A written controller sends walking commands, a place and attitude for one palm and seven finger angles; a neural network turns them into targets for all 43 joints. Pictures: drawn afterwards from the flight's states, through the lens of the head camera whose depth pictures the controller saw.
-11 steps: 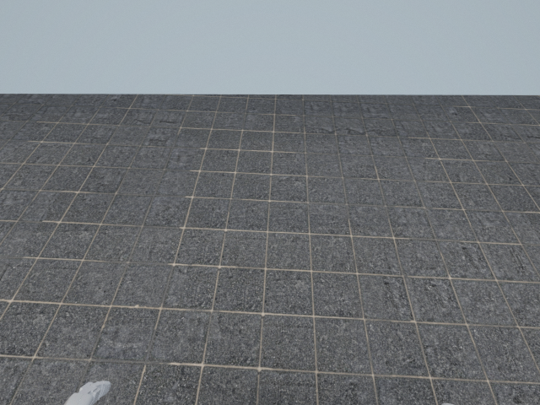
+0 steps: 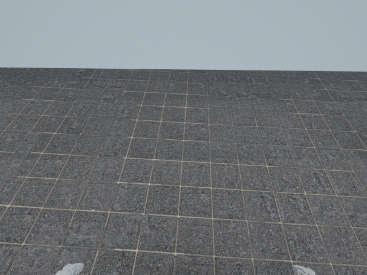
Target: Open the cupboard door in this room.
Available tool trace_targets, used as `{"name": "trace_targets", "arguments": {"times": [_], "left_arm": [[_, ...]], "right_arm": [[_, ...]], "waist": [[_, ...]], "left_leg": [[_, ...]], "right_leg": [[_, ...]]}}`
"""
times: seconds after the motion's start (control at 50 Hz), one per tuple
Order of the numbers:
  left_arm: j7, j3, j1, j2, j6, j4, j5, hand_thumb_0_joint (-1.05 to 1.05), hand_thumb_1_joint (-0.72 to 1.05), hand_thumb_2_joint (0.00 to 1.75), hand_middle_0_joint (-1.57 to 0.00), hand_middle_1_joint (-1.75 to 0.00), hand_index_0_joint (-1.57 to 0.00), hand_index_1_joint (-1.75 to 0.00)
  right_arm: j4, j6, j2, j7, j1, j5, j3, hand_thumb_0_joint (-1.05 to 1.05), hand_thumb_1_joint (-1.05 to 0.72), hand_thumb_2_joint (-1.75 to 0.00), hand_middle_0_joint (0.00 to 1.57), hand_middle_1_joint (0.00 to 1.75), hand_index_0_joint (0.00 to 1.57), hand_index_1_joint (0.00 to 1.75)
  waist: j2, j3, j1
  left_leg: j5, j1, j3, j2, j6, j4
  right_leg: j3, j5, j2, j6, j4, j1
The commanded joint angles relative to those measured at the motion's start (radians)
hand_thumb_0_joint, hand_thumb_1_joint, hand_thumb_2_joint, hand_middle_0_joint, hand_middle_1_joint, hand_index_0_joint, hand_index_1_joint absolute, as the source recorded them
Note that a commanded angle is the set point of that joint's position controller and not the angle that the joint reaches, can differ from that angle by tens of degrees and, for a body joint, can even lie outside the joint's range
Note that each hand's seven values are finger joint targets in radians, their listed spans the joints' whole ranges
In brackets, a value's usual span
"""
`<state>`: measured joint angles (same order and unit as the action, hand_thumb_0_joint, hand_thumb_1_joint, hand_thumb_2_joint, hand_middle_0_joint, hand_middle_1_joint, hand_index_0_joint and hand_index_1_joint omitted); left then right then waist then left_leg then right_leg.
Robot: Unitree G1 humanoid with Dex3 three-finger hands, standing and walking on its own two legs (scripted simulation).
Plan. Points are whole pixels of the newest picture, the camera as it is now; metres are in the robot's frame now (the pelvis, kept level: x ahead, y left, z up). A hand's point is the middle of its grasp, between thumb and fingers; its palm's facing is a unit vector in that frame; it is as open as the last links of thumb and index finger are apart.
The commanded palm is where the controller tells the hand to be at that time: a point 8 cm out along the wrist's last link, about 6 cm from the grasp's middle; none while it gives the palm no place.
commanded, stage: stand and wait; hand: left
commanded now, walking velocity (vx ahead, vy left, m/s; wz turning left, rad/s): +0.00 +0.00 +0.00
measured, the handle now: out of the picture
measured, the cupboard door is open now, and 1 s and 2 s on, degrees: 0 0 0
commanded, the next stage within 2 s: turn or walk to find it in 0.68 s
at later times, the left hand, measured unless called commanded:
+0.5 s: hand out of the picture +0.05 +0.24 -0.15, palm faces -0.02 -0.94 -0.34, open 7.4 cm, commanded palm none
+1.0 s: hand out of the picture +0.02 +0.21 -0.17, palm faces +0.05 -0.96 -0.27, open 7.4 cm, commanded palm none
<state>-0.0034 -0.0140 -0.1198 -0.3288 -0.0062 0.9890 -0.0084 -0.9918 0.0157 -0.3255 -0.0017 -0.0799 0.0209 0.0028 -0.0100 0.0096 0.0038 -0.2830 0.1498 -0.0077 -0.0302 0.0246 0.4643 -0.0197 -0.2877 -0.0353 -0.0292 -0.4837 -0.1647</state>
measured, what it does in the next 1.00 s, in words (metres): stands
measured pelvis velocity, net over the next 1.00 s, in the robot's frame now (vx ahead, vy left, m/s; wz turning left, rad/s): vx -0.04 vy -0.01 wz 0.07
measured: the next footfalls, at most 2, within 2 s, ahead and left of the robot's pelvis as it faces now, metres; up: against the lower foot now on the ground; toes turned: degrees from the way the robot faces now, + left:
right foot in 1.38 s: -0.02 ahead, -0.14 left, +0.00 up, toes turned +14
left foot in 1.84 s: -0.14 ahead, +0.08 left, +0.00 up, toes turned +32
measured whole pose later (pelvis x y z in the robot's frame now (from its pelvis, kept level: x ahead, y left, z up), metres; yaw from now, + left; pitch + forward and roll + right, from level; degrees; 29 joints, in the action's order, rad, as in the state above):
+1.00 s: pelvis -0.04 -0.01 -0.01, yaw +4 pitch -1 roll -1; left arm -0.02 0.00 -0.16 -0.26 -0.04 1.01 -0.01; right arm -1.05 -0.04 -0.27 -0.01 -0.19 0.02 0.02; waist 0.00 0.05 -0.01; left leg -0.26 0.29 0.07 -0.03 0.01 0.58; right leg 0.06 -0.27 -0.04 -0.01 -0.54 -0.25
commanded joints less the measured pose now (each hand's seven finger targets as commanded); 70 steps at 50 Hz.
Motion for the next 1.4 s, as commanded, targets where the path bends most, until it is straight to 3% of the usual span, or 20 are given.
{"name": "trace_targets", "arguments": {"times": [0.0, 0.26, 0.52, 0.7, 0.76, 0.82, 0.94, 0.98, 1.0, 1.02, 1.04, 1.06, 1.1, 1.14, 1.24, 1.3, 1.32, 1.34, 1.36, 1.38], "left_arm": [[-0.011, 0.053, 0.041, -0.214, 0.026, -0.064, -0.004, 0.00, 0.90, 0.90, -0.20, -0.30, -0.20, -0.30], [-0.009, 0.053, 0.030, -0.220, 0.031, -0.009, -0.002, 0.00, 0.90, 0.90, -0.20, -0.30, -0.20, -0.30], [-0.005, 0.049, 0.036, -0.225, 0.029, 0.025, -0.003, 0.00, 0.90, 0.90, -0.20, -0.30, -0.20, -0.30], [-0.005, 0.053, 0.033, -0.224, 0.029, 0.022, -0.003, 0.00, 0.90, 0.90, -0.20, -0.30, -0.20, -0.30], [-0.012, 0.049, 0.002, -0.171, 0.012, 0.021, -0.003, 0.00, 0.90, 0.90, -0.20, -0.30, -0.20, -0.30], [-0.019, 0.042, -0.040, -0.119, -0.008, 0.014, -0.005, 0.00, 0.90, 0.90, -0.20, -0.30, -0.20, -0.30], [-0.030, 0.064, -0.040, -0.148, -0.016, -0.053, -0.010, 0.00, 0.90, 0.90, -0.20, -0.30, -0.20, -0.30], [-0.033, 0.066, -0.018, -0.132, -0.020, -0.080, -0.012, 0.00, 0.90, 0.90, -0.20, -0.30, -0.20, -0.30], [-0.032, 0.066, -0.011, -0.109, -0.024, -0.092, -0.012, 0.00, 0.90, 0.90, -0.20, -0.30, -0.20, -0.30], [-0.030, 0.063, -0.005, -0.075, -0.026, -0.103, -0.006, 0.00, 0.90, 0.90, -0.20, -0.30, -0.20, -0.30], [-0.033, 0.061, -0.007, -0.049, -0.025, -0.117, -0.004, 0.00, 0.90, 0.90, -0.20, -0.30, -0.20, -0.30], [-0.036, 0.062, -0.012, -0.057, -0.023, -0.123, -0.008, 0.00, 0.90, 0.90, -0.20, -0.30, -0.20, -0.30], [-0.035, 0.071, -0.027, -0.044, -0.022, -0.113, -0.007, 0.00, 0.90, 0.90, -0.20, -0.30, -0.20, -0.30], [-0.030, 0.069, -0.041, -0.012, -0.019, -0.111, -0.002, 0.00, 0.90, 0.90, -0.20, -0.30, -0.20, -0.30], [-0.029, 0.069, -0.048, 0.028, -0.019, -0.127, 0.007, 0.00, 0.90, 0.90, -0.20, -0.30, -0.20, -0.30], [-0.031, 0.076, -0.115, 0.025, -0.018, -0.118, 0.008, 0.00, 0.90, 0.90, -0.20, -0.30, -0.20, -0.30], [-0.033, 0.082, -0.146, 0.015, -0.015, -0.109, 0.007, 0.00, 0.90, 0.90, -0.20, -0.30, -0.20, -0.30], [-0.037, 0.091, -0.186, -0.019, -0.010, -0.101, 0.003, 0.00, 0.90, 0.90, -0.20, -0.30, -0.20, -0.30], [-0.043, 0.109, -0.200, -0.106, -0.001, -0.106, -0.015, 0.00, 0.90, 0.90, -0.20, -0.30, -0.20, -0.30], [-0.044, 0.109, -0.164, -0.148, -0.003, -0.130, -0.016, 0.00, 0.90, 0.90, -0.20, -0.30, -0.20, -0.30]], "right_arm": [[0.055, 0.022, -0.217, 0.018, 0.045, -0.005, 0.049, 0.00, -0.90, -0.90, 0.20, 0.30, 0.20, 0.30], [-0.003, 0.021, -0.222, 0.017, 0.033, -0.012, 0.044, 0.00, -0.90, -0.90, 0.20, 0.30, 0.20, 0.30], [-0.050, 0.018, -0.230, 0.013, 0.010, -0.011, 0.038, 0.00, -0.90, -0.90, 0.20, 0.30, 0.20, 0.30], [-0.052, 0.018, -0.230, 0.010, 0.001, -0.010, 0.039, 0.00, -0.90, -0.90, 0.20, 0.30, 0.20, 0.30], [-0.044, 0.002, -0.169, 0.006, -0.024, -0.008, 0.030, 0.00, -0.90, -0.90, 0.20, 0.30, 0.20, 0.30], [-0.035, -0.019, -0.097, 0.003, -0.062, -0.005, 0.020, 0.00, -0.90, -0.90, 0.20, 0.30, 0.20, 0.30], [0.007, -0.040, -0.075, 0.002, -0.137, -0.007, 0.042, 0.00, -0.90, -0.90, 0.20, 0.30, 0.20, 0.30], [0.014, -0.040, -0.069, 0.000, -0.165, -0.007, 0.050, 0.00, -0.90, -0.90, 0.20, 0.30, 0.20, 0.30], [0.018, -0.038, -0.081, -0.002, -0.178, -0.004, 0.053, 0.00, -0.90, -0.90, 0.20, 0.30, 0.20, 0.30], [0.029, -0.032, -0.115, -0.001, -0.187, 0.003, 0.059, 0.00, -0.90, -0.90, 0.20, 0.30, 0.20, 0.30], [0.037, -0.027, -0.142, 0.007, -0.196, 0.003, 0.071, 0.00, -0.90, -0.90, 0.20, 0.30, 0.20, 0.30], [0.039, -0.023, -0.144, 0.015, -0.209, -0.003, 0.075, 0.00, -0.90, -0.90, 0.20, 0.30, 0.20, 0.30], [0.048, -0.022, -0.122, 0.026, -0.198, -0.003, 0.078, 0.00, -0.90, -0.90, 0.20, 0.30, 0.20, 0.30], [0.060, -0.025, -0.107, 0.030, -0.182, -0.001, 0.082, 0.00, -0.90, -0.90, 0.20, 0.30, 0.20, 0.30], [0.067, -0.038, -0.097, 0.029, -0.209, 0.004, 0.097, 0.00, -0.90, -0.90, 0.20, 0.30, 0.20, 0.30], [0.083, -0.046, -0.094, 0.021, -0.182, 0.003, 0.106, 0.00, -0.90, -0.90, 0.20, 0.30, 0.20, 0.30], [0.091, -0.050, -0.085, 0.018, -0.168, -0.001, 0.107, 0.00, -0.90, -0.90, 0.20, 0.30, 0.20, 0.30], [0.103, -0.054, -0.058, 0.012, -0.158, -0.007, 0.105, 0.00, -0.90, -0.90, 0.20, 0.30, 0.20, 0.30], [0.117, -0.056, 0.003, 0.007, -0.164, -0.013, 0.099, 0.00, -0.90, -0.90, 0.20, 0.30, 0.20, 0.30], [0.138, -0.055, 0.004, 0.012, -0.124, 0.000, 0.105, 0.00, -0.90, -0.90, 0.20, 0.30, 0.20, 0.30]], "waist": [[0.010, -0.066, -0.004], [-0.007, -0.058, -0.003], [-0.004, -0.001, -0.002], [0.006, -0.014, -0.001], [0.006, -0.005, 0.000], [-0.022, 0.018, 0.005], [-0.130, -0.040, -0.017], [-0.080, -0.036, -0.034], [0.011, -0.033, -0.037], [0.152, -0.015, -0.044], [0.258, -0.008, -0.043], [0.234, -0.010, -0.039], [0.186, -0.048, -0.028], [0.158, -0.082, -0.021], [0.158, -0.098, -0.037], [0.172, -0.099, -0.011], [0.156, -0.092, 0.005], [0.079, -0.087, 0.025], [-0.158, -0.070, 0.034], [-0.288, 0.014, 0.044]], "left_leg": [[0.309, -0.014, 0.095, 0.134, 0.022, -0.080], [0.238, -0.021, 0.105, 0.140, 0.015, -0.113], [0.104, 0.021, 0.121, 0.139, 0.009, -0.163], [0.143, 0.032, 0.129, 0.139, 0.009, -0.147], [0.148, 0.077, 0.132, 0.132, 0.004, -0.110], [0.125, 0.154, 0.125, 0.111, -0.007, -0.060], [0.086, 0.148, 0.060, 0.066, -0.023, 0.161], [0.131, 0.123, 0.093, 0.088, -0.012, 0.111], [0.187, 0.125, 0.179, 0.120, 0.010, 0.040], [0.244, 0.155, 0.362, 0.201, 0.064, -0.078], [0.346, 0.114, 0.529, 0.287, 0.142, -0.174], [0.424, 0.079, 0.562, 0.311, 0.192, -0.173], [0.459, 0.025, 0.510, 0.279, 0.198, -0.131], [0.475, -0.011, 0.443, 0.235, 0.181, -0.099], [0.424, -0.002, 0.476, 0.205, 0.167, -0.097], [0.320, 0.077, 0.464, 0.155, 0.123, -0.087], [0.229, 0.162, 0.451, 0.128, 0.093, -0.069], [0.085, 0.291, 0.397, 0.081, 0.046, -0.012], [-0.129, 0.482, 0.222, -0.025, -0.029, 0.215], [-0.253, 0.537, 0.108, -0.072, -0.065, 0.452]], "right_leg": [[-0.054, 0.273, -0.081, 0.055, 0.066, 0.019], [-0.073, 0.236, -0.089, 0.058, 0.121, 0.033], [-0.092, 0.072, -0.083, 0.056, 0.174, -0.003], [-0.082, 0.088, -0.090, 0.055, 0.162, 0.004], [-0.068, 0.068, -0.097, 0.044, 0.131, -0.009], [-0.072, 0.030, -0.122, 0.037, 0.120, -0.023], [-0.096, 0.126, -0.255, 0.120, 0.100, -0.075], [-0.033, 0.110, -0.223, 0.097, 0.024, -0.125], [0.025, 0.052, -0.157, 0.060, -0.063, -0.151], [0.096, -0.037, -0.040, 0.007, -0.214, -0.169], [0.085, -0.225, 0.026, -0.010, -0.375, -0.241], [0.020, -0.286, 0.010, -0.004, -0.484, -0.287], [-0.022, -0.252, -0.005, -0.005, -0.559, -0.328], [-0.010, -0.220, 0.003, -0.015, -0.513, -0.313], [0.006, -0.201, 0.037, -0.018, -0.310, -0.216], [0.027, -0.101, 0.061, -0.015, -0.111, -0.080], [0.031, -0.015, 0.056, -0.013, 0.001, 0.025], [-0.008, 0.026, -0.001, 0.002, 0.121, 0.158], [-0.240, -0.101, -0.242, 0.071, 0.239, 0.252], [-0.417, -0.048, -0.425, 0.147, 0.281, 0.072]]}}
